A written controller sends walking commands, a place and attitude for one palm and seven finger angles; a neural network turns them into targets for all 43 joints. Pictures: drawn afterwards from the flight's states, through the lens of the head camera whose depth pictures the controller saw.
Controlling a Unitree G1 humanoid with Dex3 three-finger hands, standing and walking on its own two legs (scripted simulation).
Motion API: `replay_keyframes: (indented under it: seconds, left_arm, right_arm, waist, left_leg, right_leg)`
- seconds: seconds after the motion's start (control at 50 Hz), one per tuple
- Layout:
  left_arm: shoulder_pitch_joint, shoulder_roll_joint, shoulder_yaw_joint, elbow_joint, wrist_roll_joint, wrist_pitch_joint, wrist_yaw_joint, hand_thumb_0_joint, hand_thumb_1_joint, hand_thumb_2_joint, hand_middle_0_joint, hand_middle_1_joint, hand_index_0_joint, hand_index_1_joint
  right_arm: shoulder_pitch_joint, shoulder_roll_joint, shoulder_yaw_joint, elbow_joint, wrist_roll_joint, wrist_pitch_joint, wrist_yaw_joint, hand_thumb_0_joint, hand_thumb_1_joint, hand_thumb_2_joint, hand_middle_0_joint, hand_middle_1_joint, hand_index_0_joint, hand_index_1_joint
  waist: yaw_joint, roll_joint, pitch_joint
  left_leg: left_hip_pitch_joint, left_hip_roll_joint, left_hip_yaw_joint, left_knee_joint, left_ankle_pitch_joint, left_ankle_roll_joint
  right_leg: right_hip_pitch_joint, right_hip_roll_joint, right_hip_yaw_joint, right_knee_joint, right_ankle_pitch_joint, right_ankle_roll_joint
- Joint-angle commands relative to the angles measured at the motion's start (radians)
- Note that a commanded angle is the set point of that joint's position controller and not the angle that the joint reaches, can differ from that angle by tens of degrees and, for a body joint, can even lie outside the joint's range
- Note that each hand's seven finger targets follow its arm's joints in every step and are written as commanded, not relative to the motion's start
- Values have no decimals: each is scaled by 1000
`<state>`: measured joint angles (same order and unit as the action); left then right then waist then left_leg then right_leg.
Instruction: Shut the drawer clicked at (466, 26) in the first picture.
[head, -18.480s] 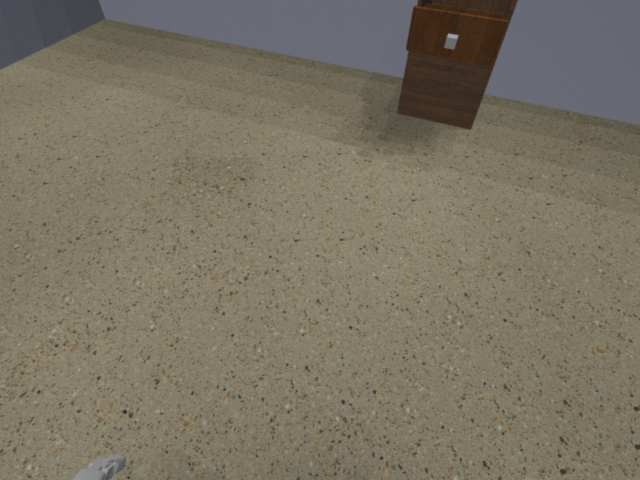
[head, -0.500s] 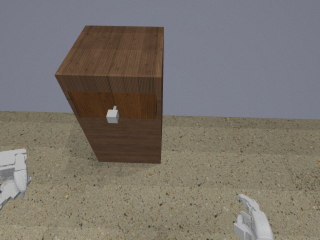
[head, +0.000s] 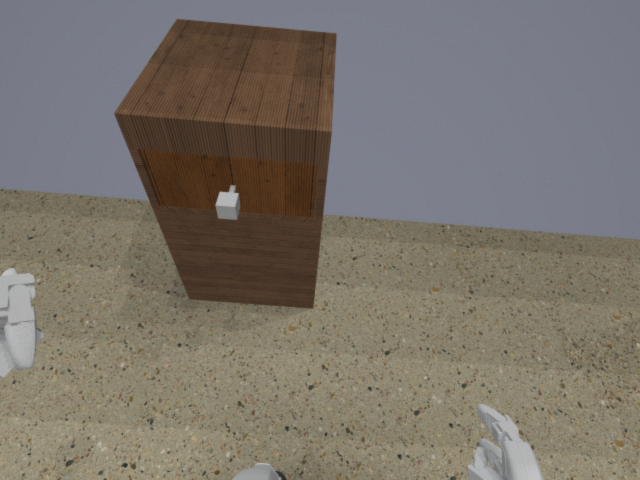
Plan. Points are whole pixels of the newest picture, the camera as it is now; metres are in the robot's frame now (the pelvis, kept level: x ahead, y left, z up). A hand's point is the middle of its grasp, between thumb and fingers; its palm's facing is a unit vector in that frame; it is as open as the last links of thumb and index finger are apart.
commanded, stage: step back with the hand held close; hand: left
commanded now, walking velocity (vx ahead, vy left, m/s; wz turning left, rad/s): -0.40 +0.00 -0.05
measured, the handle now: (230, 199) +0.71 +0.22 -0.19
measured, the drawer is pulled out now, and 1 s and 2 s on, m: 0.00 0.00 0.00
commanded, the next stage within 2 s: stop stepping back and stand still in 0.42 s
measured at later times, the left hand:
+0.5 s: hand out of the picture +0.13 +0.26 +0.17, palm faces +0.33 -0.84 -0.43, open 3.3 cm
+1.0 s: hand out of the picture +0.05 +0.24 +0.18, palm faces +0.30 -0.86 -0.41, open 3.3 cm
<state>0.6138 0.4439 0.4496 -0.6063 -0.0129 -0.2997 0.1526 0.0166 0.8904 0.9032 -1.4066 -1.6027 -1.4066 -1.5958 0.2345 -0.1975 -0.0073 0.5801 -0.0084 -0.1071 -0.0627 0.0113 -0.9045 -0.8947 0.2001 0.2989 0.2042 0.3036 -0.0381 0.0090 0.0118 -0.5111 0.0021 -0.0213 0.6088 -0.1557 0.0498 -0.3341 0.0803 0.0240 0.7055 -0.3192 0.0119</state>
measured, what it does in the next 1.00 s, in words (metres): walks backwards: right foot, then right foot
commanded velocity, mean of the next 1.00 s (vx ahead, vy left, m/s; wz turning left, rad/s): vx -0.12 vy -0.01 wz -0.01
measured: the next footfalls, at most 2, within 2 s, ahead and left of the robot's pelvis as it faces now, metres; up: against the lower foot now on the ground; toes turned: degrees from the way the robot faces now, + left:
right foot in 0.04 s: -0.03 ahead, -0.12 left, +0.00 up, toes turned +2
right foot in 0.70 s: -0.17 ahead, -0.09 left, +0.00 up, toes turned -7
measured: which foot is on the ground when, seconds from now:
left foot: down 0.00-0.70, up 0.72-0.82, down 0.84-1.00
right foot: up 0.00-0.02, down 0.04-0.40, up 0.42-0.68, down 0.70-1.00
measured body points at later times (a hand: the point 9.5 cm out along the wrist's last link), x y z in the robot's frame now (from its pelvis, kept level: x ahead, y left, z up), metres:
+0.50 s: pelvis -0.08 +0.02 +0.01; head -0.05 +0.05 +0.45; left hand +0.11 +0.30 +0.20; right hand +0.09 -0.23 -0.06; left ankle +0.03 +0.09 -0.72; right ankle -0.12 -0.12 -0.69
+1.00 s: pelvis -0.17 +0.02 +0.01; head -0.17 +0.04 +0.46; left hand +0.03 +0.29 +0.20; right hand -0.06 -0.23 -0.08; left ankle -0.09 +0.11 -0.72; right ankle -0.23 -0.08 -0.71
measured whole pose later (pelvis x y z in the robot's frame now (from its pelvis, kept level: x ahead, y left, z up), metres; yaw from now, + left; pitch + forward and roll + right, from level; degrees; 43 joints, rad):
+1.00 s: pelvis -0.17 +0.02 +0.01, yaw -5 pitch -1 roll +0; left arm 0.59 0.38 0.39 -0.57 -0.04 -0.17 0.16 0.02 0.89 0.90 -1.41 -1.60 -1.41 -1.60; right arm 0.26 -0.19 0.02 0.65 0.00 -0.11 -0.06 0.01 -0.91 -0.89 0.20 0.30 0.20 0.30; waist -0.04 -0.04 0.00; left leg -0.34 -0.02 0.04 0.49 -0.15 0.04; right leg -0.21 0.01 -0.01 0.65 -0.46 0.00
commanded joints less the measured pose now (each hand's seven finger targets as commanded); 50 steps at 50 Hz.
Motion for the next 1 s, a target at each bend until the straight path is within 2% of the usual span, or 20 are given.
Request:
replay_keyframes:
  seconds: [0.0,0.04,0.08,0.18,0.24,0.28,0.32,0.36,0.4,0.42,0.46,0.6,0.64,0.66,0.7,0.74,0.82,0.86,0.9,0.98]
  left_arm:
    - [40,108,97,-225,-28,-88,0,0,900,900,-1400,-1600,-1400,-1600]
    - [20,130,91,-251,-33,-110,-3,0,900,900,-1400,-1600,-1400,-1600]
    - [15,137,76,-254,-40,-109,-7,0,900,900,-1400,-1600,-1400,-1600]
    - [83,178,132,-208,-62,-88,-11,0,900,900,-1400,-1600,-1400,-1600]
    - [63,178,124,-152,-65,-83,0,0,900,900,-1400,-1600,-1400,-1600]
    - [29,157,102,-105,-56,-64,11,0,900,900,-1400,-1600,-1400,-1600]
    - [-25,140,69,-99,-46,-63,11,0,900,900,-1400,-1600,-1400,-1600]
    - [-45,132,45,-123,-44,-73,3,0,900,900,-1400,-1600,-1400,-1600]
    - [-61,145,48,-181,-45,-95,-12,0,900,900,-1400,-1600,-1400,-1600]
    - [-69,140,55,-213,-38,-90,-11,0,900,900,-1400,-1600,-1400,-1600]
    - [-79,127,47,-264,-36,-82,-4,0,900,900,-1400,-1600,-1400,-1600]
    - [124,130,74,-298,-72,12,-4,0,900,900,-1400,-1600,-1400,-1600]
    - [132,146,84,-300,-75,37,-13,0,900,900,-1400,-1600,-1400,-1600]
    - [126,167,105,-301,-77,41,-12,0,900,900,-1400,-1600,-1400,-1600]
    - [54,171,119,-300,-93,51,5,0,900,900,-1400,-1600,-1400,-1600]
    - [21,79,32,-185,-84,99,1,0,900,900,-1400,-1600,-1400,-1600]
    - [-93,93,12,-132,-38,77,16,0,900,900,-1400,-1600,-1400,-1600]
    - [-81,118,28,-174,-35,54,17,0,900,900,-1400,-1600,-1400,-1600]
    - [-102,129,26,-280,-33,33,9,0,900,900,-1400,-1600,-1400,-1600]
    - [83,96,42,-241,-27,49,14,0,900,900,-1400,-1600,-1400,-1600]
  right_arm:
    - [-90,-157,-55,-111,-17,-77,-1,0,-900,-900,200,300,200,300]
    - [-88,-152,-52,-78,-16,-76,5,0,-900,-900,200,300,200,300]
    - [-87,-144,-62,-90,-3,-59,10,0,-900,-900,200,300,200,300]
    - [-157,-130,-56,-153,18,-15,2,0,-900,-900,200,300,200,300]
    - [-153,-115,-61,-138,22,-3,-4,0,-900,-900,200,300,200,300]
    - [-161,-107,-60,-126,14,10,-1,0,-900,-900,200,300,200,300]
    - [-164,-109,-46,-124,10,7,-7,0,-900,-900,200,300,200,300]
    - [-162,-144,-45,-127,10,-8,-16,0,-900,-900,200,300,200,300]
    - [-162,-162,-48,-149,-6,-51,-11,0,-900,-900,200,300,200,300]
    - [-143,-158,-49,-136,-24,-62,-9,0,-900,-900,200,300,200,300]
    - [-122,-149,-58,-124,-22,-75,1,0,-900,-900,200,300,200,300]
    - [-80,-118,-37,-139,-14,-53,27,0,-900,-900,200,300,200,300]
    - [-74,-113,-30,-134,-10,-33,19,0,-900,-900,200,300,200,300]
    - [-58,-110,-32,-122,-6,-18,13,0,-900,-900,200,300,200,300]
    - [-82,-101,-17,-109,-11,-16,9,0,-900,-900,200,300,200,300]
    - [-81,-113,-41,-95,25,0,0,0,-900,-900,200,300,200,300]
    - [-123,-137,-16,-99,24,-33,-25,0,-900,-900,200,300,200,300]
    - [-93,-121,-7,-97,19,-50,-25,0,-900,-900,200,300,200,300]
    - [-107,-114,-13,-103,2,-74,-18,0,-900,-900,200,300,200,300]
    - [-118,-117,-18,-127,8,-69,2,0,-900,-900,200,300,200,300]
  waist:
    - [19,154,-134]
    - [28,121,-249]
    - [13,28,-355]
    - [13,9,-227]
    - [4,-103,-111]
    - [8,-126,-37]
    - [2,-93,29]
    - [13,64,12]
    - [31,266,-97]
    - [33,270,-132]
    - [32,138,-155]
    - [38,284,-215]
    - [30,201,-184]
    - [21,67,-174]
    - [18,-102,-181]
    - [-7,-207,-44]
    - [5,54,98]
    - [9,199,-24]
    - [17,201,-71]
    - [36,215,-67]
  left_leg:
    - [19,206,-194,-231,-38,73]
    - [275,174,-124,-110,389,44]
    - [413,122,-23,-19,519,6]
    - [272,81,-23,-22,132,-10]
    - [262,0,-14,155,-126,-52]
    - [209,-10,-40,232,-152,-56]
    - [189,19,-66,19,-83,-42]
    - [169,129,-165,-237,127,7]
    - [50,294,-346,-451,-102,80]
    - [-16,340,-396,-490,-270,103]
    - [84,313,-321,-435,-250,114]
    - [255,134,-127,-463,-379,-47]
    - [266,54,-10,-325,-287,-100]
    - [355,-2,71,-84,-208,-90]
    - [374,0,19,279,-132,-67]
    - [262,33,-34,300,-112,-60]
    - [269,78,-40,-172,-51,0]
    - [358,169,-252,-271,68,43]
    - [349,245,-389,-394,-86,60]
    - [61,157,-150,-420,-410,13]
  right_leg:
    - [176,-27,26,-141,112,-16]
    - [104,-62,38,-221,338,-10]
    - [90,-104,50,-211,577,31]
    - [1,-162,109,-268,383,-13]
    - [-177,-298,234,-426,132,-114]
    - [-204,-336,246,-443,184,-162]
    - [-153,-267,166,-368,279,-125]
    - [-60,-78,37,-200,193,-30]
    - [99,10,24,113,-124,-12]
    - [131,2,57,271,-169,-10]
    - [43,-19,56,296,-184,-17]
    - [158,49,-140,-195,-256,-43]
    - [210,3,-116,-456,-138,-73]
    - [76,-116,-31,-530,-59,-111]
    - [-143,-343,130,-555,-42,-209]
    - [-158,-328,90,-498,-155,-197]
    - [-36,-188,-3,-285,86,-59]
    - [-15,-90,-58,-109,97,-10]
    - [-20,-70,-15,26,-167,-9]
    - [251,-66,-90,-195,-110,-30]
